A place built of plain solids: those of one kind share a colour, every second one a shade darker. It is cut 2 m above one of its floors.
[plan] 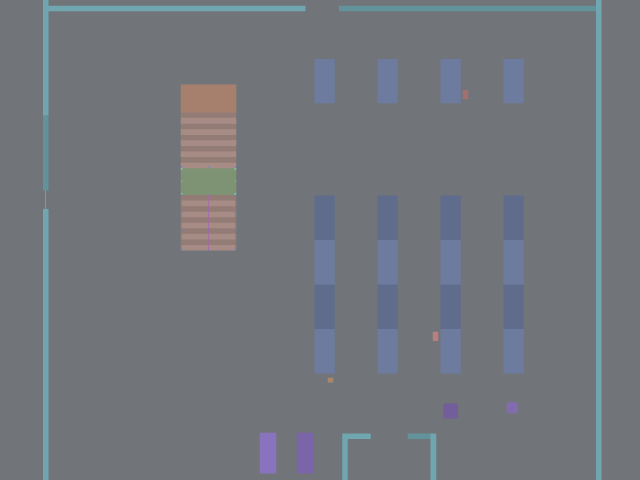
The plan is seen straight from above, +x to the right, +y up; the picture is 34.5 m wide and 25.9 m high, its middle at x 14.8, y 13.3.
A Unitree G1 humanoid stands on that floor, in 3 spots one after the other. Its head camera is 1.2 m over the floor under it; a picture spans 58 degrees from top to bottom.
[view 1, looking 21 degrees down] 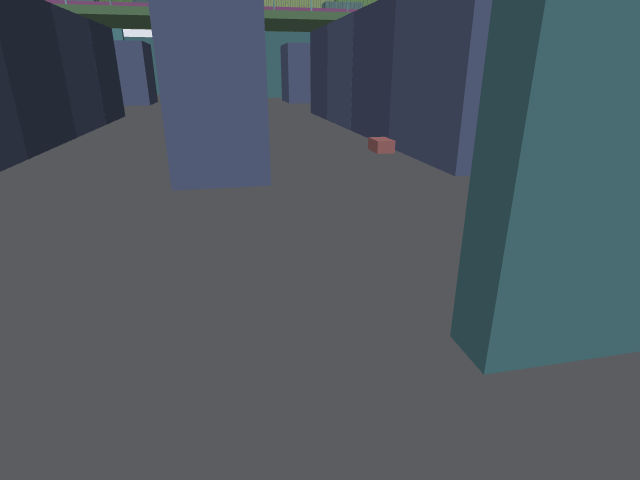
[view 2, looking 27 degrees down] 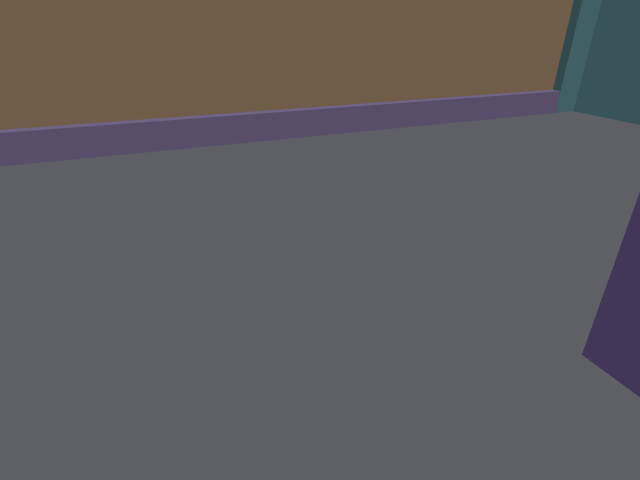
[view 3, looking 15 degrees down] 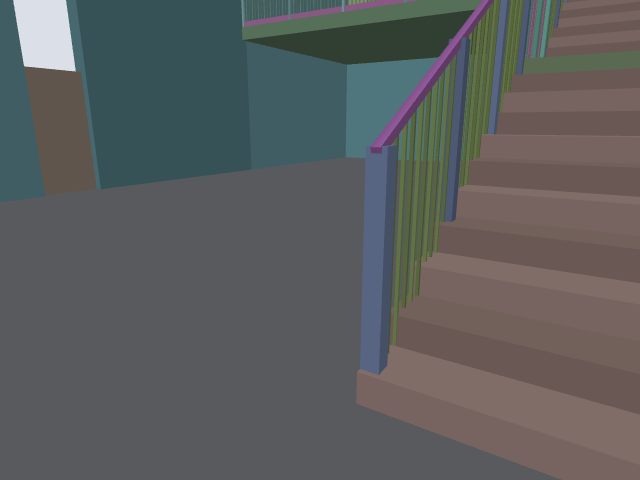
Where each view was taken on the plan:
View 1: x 18.53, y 1.22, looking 78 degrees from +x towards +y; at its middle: ground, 3.35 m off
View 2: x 26.95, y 4.80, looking -112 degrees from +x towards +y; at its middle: ground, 2.64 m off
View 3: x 8.03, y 11.23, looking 122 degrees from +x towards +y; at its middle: ground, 4.64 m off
